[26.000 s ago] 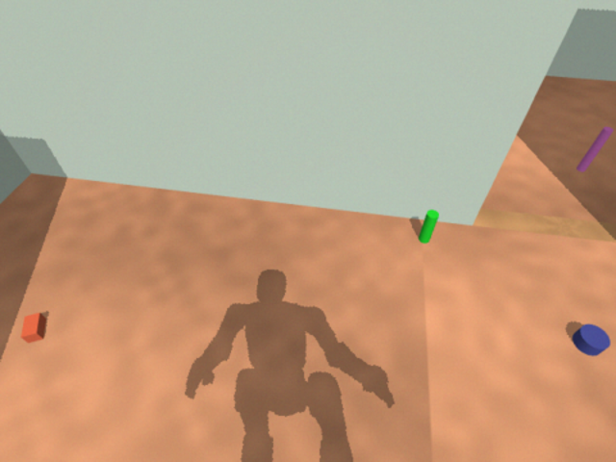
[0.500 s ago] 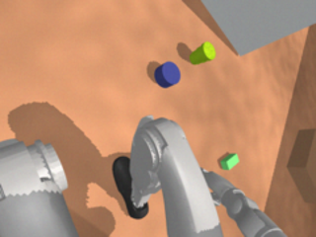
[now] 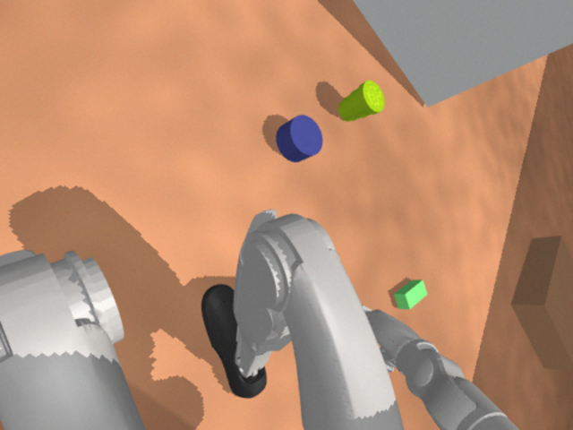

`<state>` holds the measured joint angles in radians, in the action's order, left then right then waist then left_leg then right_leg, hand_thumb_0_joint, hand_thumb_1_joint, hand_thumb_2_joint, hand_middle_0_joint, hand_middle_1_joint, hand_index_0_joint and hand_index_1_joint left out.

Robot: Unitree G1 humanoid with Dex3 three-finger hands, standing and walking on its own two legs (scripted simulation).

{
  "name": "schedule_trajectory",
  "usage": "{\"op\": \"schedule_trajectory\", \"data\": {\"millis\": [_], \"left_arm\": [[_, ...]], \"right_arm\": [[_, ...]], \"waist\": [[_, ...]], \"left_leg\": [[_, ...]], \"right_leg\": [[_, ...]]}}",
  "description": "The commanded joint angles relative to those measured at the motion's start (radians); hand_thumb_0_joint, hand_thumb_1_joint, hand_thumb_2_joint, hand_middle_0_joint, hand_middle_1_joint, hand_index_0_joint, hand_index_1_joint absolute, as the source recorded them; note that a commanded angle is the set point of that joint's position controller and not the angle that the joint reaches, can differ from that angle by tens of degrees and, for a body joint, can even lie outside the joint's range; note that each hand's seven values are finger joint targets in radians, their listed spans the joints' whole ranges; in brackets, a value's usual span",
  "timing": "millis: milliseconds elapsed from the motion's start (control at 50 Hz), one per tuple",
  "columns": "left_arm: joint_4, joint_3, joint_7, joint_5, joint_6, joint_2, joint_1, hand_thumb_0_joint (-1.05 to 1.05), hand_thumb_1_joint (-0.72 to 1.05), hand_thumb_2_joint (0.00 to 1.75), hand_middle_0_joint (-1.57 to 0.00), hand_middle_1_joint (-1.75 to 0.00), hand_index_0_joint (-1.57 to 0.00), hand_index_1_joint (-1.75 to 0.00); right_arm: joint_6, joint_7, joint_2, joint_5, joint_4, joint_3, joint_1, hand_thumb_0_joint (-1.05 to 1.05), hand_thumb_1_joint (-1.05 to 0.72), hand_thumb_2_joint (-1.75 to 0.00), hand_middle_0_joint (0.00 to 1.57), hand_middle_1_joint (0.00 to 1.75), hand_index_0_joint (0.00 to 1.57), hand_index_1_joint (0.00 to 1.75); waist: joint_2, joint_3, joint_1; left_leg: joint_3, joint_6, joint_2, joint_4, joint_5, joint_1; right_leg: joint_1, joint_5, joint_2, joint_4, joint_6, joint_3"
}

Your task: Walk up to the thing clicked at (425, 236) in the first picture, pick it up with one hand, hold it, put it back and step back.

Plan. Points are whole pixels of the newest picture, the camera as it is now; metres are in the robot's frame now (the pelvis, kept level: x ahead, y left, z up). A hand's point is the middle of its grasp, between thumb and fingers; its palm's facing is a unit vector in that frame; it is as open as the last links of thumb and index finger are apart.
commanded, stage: open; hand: left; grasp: from the side
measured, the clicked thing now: out of the picture +0.43 +0.37 -0.21
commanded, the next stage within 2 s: withdraw in 0.30 s
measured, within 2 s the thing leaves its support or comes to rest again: neither
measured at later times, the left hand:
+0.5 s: hand out of the picture +0.44 +0.38 -0.17, palm faces +0.60 -0.80 -0.01, open 15.2 cm
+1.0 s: hand out of the picture +0.40 +0.43 -0.11, palm faces +0.65 -0.76 -0.08, open 15.9 cm
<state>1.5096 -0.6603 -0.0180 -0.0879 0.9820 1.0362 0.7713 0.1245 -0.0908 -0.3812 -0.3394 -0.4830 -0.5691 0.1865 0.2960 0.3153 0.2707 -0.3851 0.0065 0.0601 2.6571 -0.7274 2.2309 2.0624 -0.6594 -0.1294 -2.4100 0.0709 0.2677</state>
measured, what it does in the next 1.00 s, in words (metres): stands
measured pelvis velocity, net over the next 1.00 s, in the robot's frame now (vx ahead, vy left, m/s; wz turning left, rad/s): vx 0.00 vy -0.01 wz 0.04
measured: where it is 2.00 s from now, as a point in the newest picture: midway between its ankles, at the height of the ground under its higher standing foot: (171, 395)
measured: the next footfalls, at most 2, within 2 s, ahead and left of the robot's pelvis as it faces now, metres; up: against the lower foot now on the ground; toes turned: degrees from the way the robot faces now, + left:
none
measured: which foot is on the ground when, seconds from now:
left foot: down 0.00-1.00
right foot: down 0.00-1.00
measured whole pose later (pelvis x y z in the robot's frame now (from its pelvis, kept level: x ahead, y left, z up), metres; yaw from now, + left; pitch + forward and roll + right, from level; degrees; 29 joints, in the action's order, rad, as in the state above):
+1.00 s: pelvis +0.00 -0.01 +0.03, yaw +2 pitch +17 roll -16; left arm 1.35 -0.77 -0.04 0.02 0.73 1.00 0.72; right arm 0.20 -0.04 -0.35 -0.26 -0.56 -0.49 0.11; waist 0.22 0.20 0.23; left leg -0.34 0.00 0.06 2.55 -0.70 2.20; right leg 2.04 -0.65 -0.10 -2.33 0.05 0.25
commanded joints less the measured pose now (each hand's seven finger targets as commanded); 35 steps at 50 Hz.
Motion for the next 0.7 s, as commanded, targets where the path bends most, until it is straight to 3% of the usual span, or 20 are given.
{"op": "schedule_trajectory", "data": {"millis": [0,80,100,240,360,420,580,680], "left_arm": [[-0.141,-0.012,0.001,-0.009,0.072,0.246,0.194,0.00,-0.33,0.46,-0.66,-0.64,-0.68,-0.62],[-0.136,0.002,-0.001,-0.005,0.070,0.235,0.193,0.00,-0.35,0.40,-0.57,-0.55,-0.59,-0.53],[-0.133,-0.017,0.005,-0.005,0.071,0.257,0.193,0.00,-0.35,0.38,-0.56,-0.54,-0.58,-0.51],[-0.141,-0.020,0.005,-0.008,0.068,0.252,0.181,0.00,-0.44,0.29,-0.42,-0.42,-0.45,-0.40],[-0.140,-0.007,-0.001,-0.008,0.069,0.245,0.191,0.00,-0.53,0.19,-0.32,-0.30,-0.34,-0.28],[-0.146,-0.017,0.002,-0.013,0.067,0.262,0.188,0.00,-0.52,0.23,-0.24,-0.28,-0.26,-0.26],[-0.294,-0.088,0.001,0.017,0.026,0.428,0.242,0.00,-0.52,0.22,-0.21,-0.26,-0.24,-0.24],[-0.499,-0.212,-0.005,-0.024,-0.013,0.568,0.325,0.00,-0.61,0.14,-0.13,-0.18,-0.16,-0.16]], "right_arm": [[0.015,0.025,-0.364,-0.008,0.001,0.126,-0.048,0.00,-0.90,-0.89,0.20,0.30,0.20,0.30],[0.016,0.025,-0.358,-0.007,0.002,0.122,-0.046,0.00,-0.90,-0.89,0.20,0.30,0.20,0.30],[0.015,0.026,-0.366,-0.007,0.001,0.125,-0.049,0.00,-0.90,-0.89,0.20,0.30,0.20,0.30],[0.017,0.027,-0.363,-0.011,0.006,0.122,-0.047,0.00,-0.90,-0.89,0.20,0.30,0.20,0.30],[0.013,0.026,-0.361,-0.007,0.011,0.122,-0.036,0.00,-0.90,-0.89,0.20,0.30,0.20,0.30],[0.011,0.028,-0.362,-0.005,0.008,0.120,-0.037,0.00,-0.88,-0.89,0.20,0.30,0.20,0.30],[0.030,0.039,-0.362,0.001,-0.026,0.135,-0.084,0.00,-0.88,-0.89,0.20,0.30,0.20,0.30],[0.041,0.048,-0.365,0.030,-0.044,0.163,-0.129,0.00,-0.89,-0.89,0.20,0.30,0.20,0.30]], "waist": [[-0.621,-0.574,0.103],[-0.620,-0.564,0.103],[-0.621,-0.565,0.102],[-0.613,-0.586,0.100],[-0.606,-0.554,0.100],[-0.614,-0.572,0.093],[-0.755,-0.657,0.056],[-0.831,-0.766,0.004]], "left_leg": [[0.073,-0.025,0.074,-0.318,0.197,-0.422],[0.071,-0.025,0.076,-0.323,0.195,-0.423],[0.070,-0.025,0.074,-0.325,0.195,-0.418],[0.075,-0.025,0.078,-0.317,0.228,-0.438],[0.073,-0.022,0.077,-0.328,0.164,-0.405],[0.074,-0.023,0.079,-0.324,0.192,-0.421],[0.088,-0.038,0.083,-0.347,0.276,-0.513],[0.101,-0.035,0.078,-0.367,0.302,-0.572]], "right_leg": [[-0.266,0.218,-0.019,0.163,-0.071,0.101],[-0.258,0.212,-0.020,0.164,-0.072,0.101],[-0.263,0.213,-0.019,0.164,-0.073,0.104],[-0.285,0.240,-0.020,0.167,-0.070,0.098],[-0.255,0.188,-0.021,0.170,-0.073,0.102],[-0.263,0.210,-0.021,0.167,-0.074,0.099],[-0.276,0.251,-0.015,0.158,-0.077,0.076],[-0.290,0.252,-0.004,0.165,-0.081,0.048]]}}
